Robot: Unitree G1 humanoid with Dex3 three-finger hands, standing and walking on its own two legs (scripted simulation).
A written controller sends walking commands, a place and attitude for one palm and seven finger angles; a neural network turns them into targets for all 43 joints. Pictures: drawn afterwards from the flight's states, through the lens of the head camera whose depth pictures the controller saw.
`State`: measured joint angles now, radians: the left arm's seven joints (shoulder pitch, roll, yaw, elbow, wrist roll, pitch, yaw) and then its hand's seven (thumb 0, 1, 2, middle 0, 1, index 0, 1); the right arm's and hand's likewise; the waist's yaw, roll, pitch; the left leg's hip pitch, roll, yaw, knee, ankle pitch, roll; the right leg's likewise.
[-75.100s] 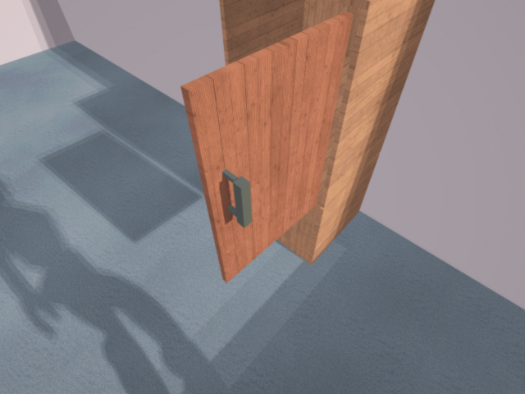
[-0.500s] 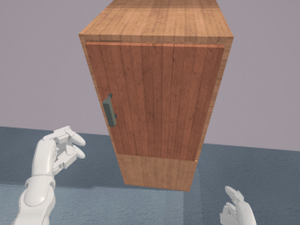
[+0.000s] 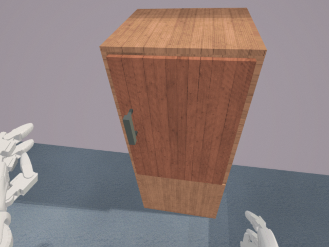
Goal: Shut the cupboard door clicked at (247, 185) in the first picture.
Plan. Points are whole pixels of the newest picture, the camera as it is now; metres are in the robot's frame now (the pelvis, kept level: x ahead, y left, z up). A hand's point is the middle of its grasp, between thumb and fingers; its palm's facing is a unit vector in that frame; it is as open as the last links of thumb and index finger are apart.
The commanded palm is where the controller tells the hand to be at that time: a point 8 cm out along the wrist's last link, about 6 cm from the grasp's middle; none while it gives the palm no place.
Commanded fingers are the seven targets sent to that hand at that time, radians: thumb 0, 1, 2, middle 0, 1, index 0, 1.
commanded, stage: draw the hand back to the body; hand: left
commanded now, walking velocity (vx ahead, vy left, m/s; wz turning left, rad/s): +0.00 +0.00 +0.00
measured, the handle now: (131, 126) +0.49 +0.19 +0.00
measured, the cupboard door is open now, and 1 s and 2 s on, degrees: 0 0 0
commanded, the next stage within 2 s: step back with the hand held close in 0.32 s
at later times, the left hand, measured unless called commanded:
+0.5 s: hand (45, 176) +0.19 +0.25 +0.16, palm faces +0.47 -0.78 -0.41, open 7.4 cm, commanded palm +0.14 +0.29 +0.17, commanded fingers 0.00 0.90 0.90 -0.20 -0.30 -0.20 -0.30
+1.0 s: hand (14, 198) +0.14 +0.29 +0.16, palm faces +0.41 -0.78 -0.47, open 7.4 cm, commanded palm +0.09 +0.32 +0.17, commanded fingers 0.00 0.90 0.90 -0.20 -0.30 -0.20 -0.30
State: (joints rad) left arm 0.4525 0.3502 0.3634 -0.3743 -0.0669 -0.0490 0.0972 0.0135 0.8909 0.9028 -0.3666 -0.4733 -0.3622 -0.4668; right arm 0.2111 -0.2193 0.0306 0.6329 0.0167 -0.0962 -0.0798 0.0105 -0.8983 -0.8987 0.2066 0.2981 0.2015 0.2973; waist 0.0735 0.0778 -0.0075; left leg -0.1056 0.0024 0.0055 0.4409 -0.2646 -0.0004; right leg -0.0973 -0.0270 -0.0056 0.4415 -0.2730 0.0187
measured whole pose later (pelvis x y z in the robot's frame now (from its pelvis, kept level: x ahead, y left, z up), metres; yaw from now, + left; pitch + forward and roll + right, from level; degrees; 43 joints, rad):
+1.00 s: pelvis -0.06 +0.02 -0.01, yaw -1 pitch +0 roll -1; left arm 0.55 0.42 0.42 -0.47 -0.05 -0.16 0.14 0.01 0.89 0.90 -0.22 -0.30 -0.21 -0.30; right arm 0.21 -0.21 0.00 0.54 0.02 0.01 -0.09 0.01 -0.90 -0.90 0.21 0.30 0.20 0.30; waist -0.01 0.01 -0.02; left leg -0.34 0.00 0.02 0.56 -0.23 0.03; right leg -0.31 -0.03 0.01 0.51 -0.20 0.05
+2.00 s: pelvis -0.24 +0.05 -0.01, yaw +4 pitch +0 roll -6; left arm 0.51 0.47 0.47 -0.55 -0.08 -0.24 0.13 0.01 0.89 0.90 -0.21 -0.30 -0.21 -0.30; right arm 0.19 -0.16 -0.01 0.59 -0.01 -0.13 -0.04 0.01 -0.90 -0.90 0.21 0.30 0.20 0.30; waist -0.01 0.01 -0.03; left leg -0.52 0.07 0.09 0.34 -0.07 0.00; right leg -0.19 0.11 -0.07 0.59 -0.54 -0.02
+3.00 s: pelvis -0.33 +0.12 -0.01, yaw -3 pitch +0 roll +0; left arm 0.52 0.46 0.48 -0.50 -0.05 -0.19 0.16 0.01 0.89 0.90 -0.21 -0.30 -0.21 -0.30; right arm 0.23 -0.15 0.03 0.63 0.00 -0.12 -0.05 0.01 -0.90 -0.90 0.21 0.30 0.20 0.30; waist -0.03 -0.01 0.01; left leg -0.32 0.11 0.07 0.58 -0.24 -0.05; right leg -0.21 0.02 -0.06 0.57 -0.35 -0.03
